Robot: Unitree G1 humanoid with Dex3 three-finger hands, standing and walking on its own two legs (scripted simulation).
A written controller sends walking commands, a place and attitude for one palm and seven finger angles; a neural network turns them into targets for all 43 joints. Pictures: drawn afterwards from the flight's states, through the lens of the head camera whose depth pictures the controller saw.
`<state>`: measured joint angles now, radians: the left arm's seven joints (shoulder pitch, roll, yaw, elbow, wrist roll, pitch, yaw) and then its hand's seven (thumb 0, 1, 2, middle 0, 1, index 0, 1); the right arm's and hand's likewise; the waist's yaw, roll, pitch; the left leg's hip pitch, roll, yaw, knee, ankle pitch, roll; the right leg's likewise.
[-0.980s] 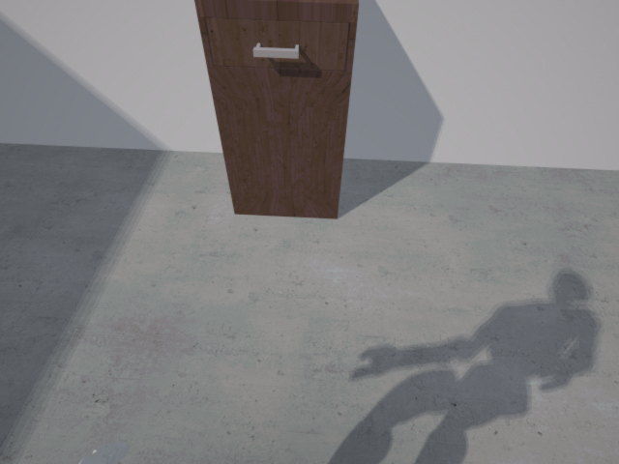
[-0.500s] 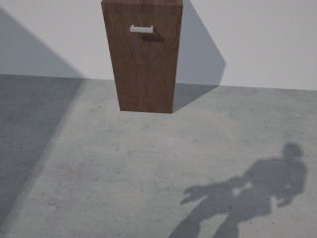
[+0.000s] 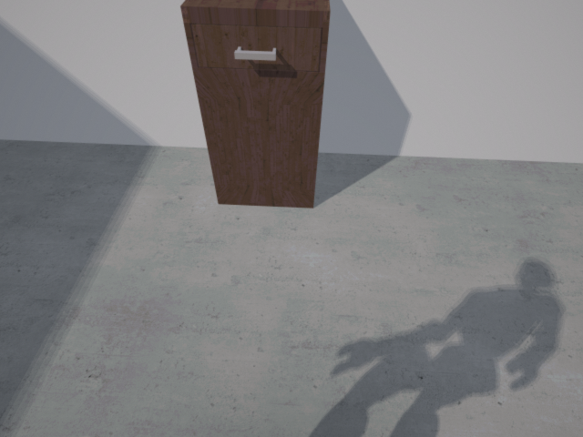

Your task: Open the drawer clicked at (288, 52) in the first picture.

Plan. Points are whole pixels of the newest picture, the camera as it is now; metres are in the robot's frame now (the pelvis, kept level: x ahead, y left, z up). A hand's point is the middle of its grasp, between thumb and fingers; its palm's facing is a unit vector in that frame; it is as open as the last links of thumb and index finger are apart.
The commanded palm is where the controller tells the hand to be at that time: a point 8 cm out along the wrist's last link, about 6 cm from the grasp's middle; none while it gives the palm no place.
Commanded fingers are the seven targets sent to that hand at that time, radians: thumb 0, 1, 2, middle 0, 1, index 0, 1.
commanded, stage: look at it before walking up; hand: left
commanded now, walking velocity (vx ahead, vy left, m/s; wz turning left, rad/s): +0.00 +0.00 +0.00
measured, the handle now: (256, 52) +1.26 +0.19 -0.01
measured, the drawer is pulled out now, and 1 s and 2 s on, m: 0.00 0.00 0.00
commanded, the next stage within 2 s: walk to a spot facing it in 0.46 s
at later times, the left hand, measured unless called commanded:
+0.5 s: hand out of the picture +0.08 +0.25 -0.16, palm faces -0.03 -0.94 -0.33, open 7.4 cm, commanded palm none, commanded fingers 0.00 0.90 0.90 -0.20 -0.30 -0.20 -0.30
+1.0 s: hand out of the picture +0.08 +0.20 -0.19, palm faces -0.06 -0.99 -0.14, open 7.4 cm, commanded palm none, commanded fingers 0.00 0.90 0.90 -0.20 -0.30 -0.20 -0.30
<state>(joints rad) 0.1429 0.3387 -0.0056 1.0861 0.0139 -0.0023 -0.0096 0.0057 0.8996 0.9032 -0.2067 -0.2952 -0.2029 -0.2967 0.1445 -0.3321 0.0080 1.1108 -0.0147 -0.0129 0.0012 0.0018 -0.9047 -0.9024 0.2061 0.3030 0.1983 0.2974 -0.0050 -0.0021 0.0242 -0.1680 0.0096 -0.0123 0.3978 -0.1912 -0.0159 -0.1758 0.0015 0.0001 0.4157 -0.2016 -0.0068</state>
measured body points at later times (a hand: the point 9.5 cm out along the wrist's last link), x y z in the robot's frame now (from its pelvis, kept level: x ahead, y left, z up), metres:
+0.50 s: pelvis +0.01 +0.00 +0.00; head +0.01 +0.00 +0.45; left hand +0.08 +0.30 -0.13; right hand +0.08 -0.29 -0.13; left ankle +0.02 +0.13 -0.74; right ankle +0.02 -0.11 -0.74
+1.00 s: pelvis +0.09 +0.02 -0.01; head +0.10 +0.04 +0.44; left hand +0.08 +0.26 -0.18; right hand +0.02 -0.20 -0.15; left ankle +0.02 +0.13 -0.74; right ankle +0.06 -0.09 -0.68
